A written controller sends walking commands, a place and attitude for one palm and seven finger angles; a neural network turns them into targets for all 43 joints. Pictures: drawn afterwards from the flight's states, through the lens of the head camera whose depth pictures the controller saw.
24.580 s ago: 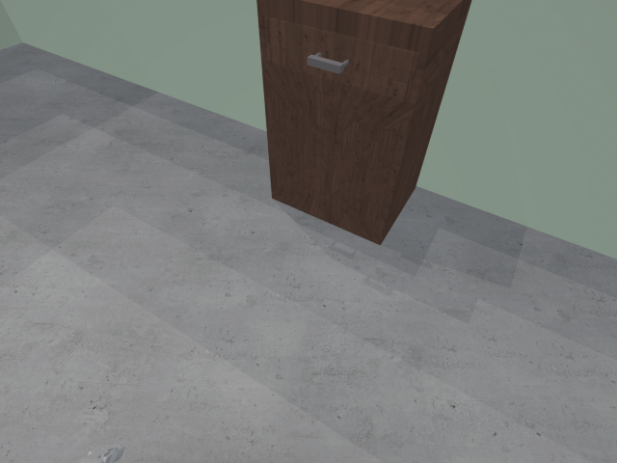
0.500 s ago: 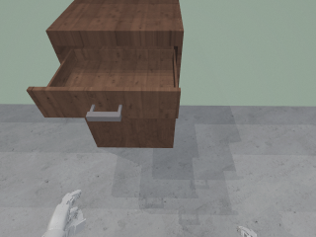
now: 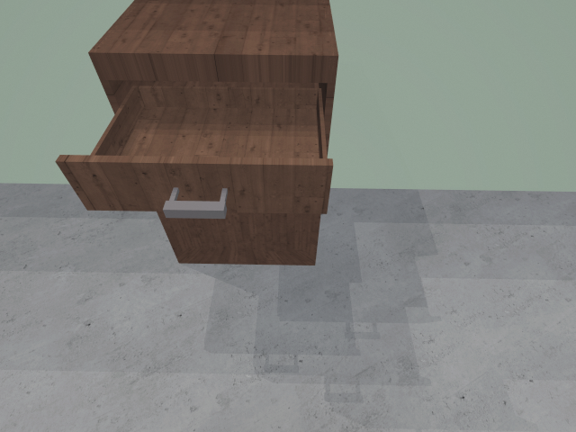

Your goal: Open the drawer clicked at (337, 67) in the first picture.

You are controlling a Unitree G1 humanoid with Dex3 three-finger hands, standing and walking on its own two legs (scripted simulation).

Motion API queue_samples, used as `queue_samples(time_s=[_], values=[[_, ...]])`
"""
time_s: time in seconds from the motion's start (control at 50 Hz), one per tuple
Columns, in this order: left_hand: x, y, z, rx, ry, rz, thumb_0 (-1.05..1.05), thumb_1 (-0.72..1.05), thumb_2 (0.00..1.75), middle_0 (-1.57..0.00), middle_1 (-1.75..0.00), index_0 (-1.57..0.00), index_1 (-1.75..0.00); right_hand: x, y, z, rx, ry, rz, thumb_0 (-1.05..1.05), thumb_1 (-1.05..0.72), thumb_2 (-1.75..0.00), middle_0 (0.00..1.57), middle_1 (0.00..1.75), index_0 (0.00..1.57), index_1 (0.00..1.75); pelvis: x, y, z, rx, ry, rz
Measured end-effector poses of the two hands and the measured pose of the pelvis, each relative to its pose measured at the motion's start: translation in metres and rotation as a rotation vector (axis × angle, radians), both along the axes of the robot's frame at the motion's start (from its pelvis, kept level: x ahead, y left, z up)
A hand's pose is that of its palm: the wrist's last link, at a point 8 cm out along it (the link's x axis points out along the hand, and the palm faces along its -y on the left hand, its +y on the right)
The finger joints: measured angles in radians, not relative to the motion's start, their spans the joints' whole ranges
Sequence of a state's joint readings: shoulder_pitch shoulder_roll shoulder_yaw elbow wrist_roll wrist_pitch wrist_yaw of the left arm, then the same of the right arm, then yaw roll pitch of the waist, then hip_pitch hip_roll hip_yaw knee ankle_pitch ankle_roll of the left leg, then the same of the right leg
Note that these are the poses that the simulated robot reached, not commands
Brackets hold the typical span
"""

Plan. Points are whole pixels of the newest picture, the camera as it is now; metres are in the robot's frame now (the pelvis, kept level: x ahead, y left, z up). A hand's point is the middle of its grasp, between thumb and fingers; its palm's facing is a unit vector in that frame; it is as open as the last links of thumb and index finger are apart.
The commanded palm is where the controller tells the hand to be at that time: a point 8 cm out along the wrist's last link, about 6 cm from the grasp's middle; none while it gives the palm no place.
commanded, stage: let the arm hang, fingers relaxed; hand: left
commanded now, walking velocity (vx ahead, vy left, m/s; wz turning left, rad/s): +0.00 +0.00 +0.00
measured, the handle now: (197, 201) +0.52 +0.22 -0.03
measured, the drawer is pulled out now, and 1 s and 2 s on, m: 0.30 0.30 0.30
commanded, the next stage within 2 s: look to check the result in 0.42 s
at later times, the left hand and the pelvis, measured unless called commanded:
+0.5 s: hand out of the picture -0.02 +0.15 -0.18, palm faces +0.05 -0.98 -0.18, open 7.4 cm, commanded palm none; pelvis -0.01 -0.01 +0.00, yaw +0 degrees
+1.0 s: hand out of the picture -0.01 +0.14 -0.18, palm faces +0.05 -0.98 -0.18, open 7.4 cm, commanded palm none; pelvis +0.00 -0.02 +0.00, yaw +0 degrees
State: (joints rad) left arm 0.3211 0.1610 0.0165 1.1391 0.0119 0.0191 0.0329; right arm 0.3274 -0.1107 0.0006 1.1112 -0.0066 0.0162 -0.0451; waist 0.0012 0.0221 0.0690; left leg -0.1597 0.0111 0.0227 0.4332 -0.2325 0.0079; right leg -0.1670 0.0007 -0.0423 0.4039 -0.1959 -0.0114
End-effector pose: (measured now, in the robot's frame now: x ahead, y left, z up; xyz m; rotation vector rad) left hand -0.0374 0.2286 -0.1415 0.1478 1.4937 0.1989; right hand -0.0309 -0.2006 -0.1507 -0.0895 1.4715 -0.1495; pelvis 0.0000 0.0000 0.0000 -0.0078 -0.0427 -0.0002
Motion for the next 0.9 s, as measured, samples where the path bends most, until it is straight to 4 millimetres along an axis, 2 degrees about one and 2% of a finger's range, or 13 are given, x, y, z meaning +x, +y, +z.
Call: queue_samples(time_s=[0.12,0.26,0.58,0.9], values=[[0.005,-0.015,-0.004,-0.030,-0.029,-0.007,0.01,0.91,0.90,-0.20,-0.30,-0.20,-0.30,-0.003,0.007,-0.002,0.019,-0.014,-0.013,0.00,-0.91,-0.90,0.20,0.30,0.20,0.30,-0.004,-0.001,0.000,0.004,0.000,-0.006],[0.016,-0.030,-0.007,-0.056,-0.070,-0.013,0.01,0.91,0.90,-0.20,-0.30,-0.20,-0.30,-0.008,0.004,-0.002,0.016,-0.019,-0.026,0.00,-0.91,-0.90,0.20,0.30,0.20,0.30,-0.008,-0.005,-0.001,0.006,0.000,-0.007],[0.009,-0.032,-0.006,-0.036,-0.049,-0.002,0.01,0.91,0.90,-0.20,-0.30,-0.20,-0.30,-0.021,-0.009,-0.001,0.003,0.018,-0.035,0.00,-0.91,-0.90,0.20,0.30,0.20,0.30,-0.009,-0.014,-0.001,0.006,0.006,-0.004],[0.021,-0.039,-0.005,-0.035,-0.066,-0.007,0.01,0.91,0.90,-0.20,-0.30,-0.20,-0.30,-0.007,-0.018,-0.001,0.004,-0.003,-0.028,0.00,-0.91,-0.90,0.20,0.30,0.20,0.30,-0.005,-0.022,-0.001,0.006,0.009,-0.004]])
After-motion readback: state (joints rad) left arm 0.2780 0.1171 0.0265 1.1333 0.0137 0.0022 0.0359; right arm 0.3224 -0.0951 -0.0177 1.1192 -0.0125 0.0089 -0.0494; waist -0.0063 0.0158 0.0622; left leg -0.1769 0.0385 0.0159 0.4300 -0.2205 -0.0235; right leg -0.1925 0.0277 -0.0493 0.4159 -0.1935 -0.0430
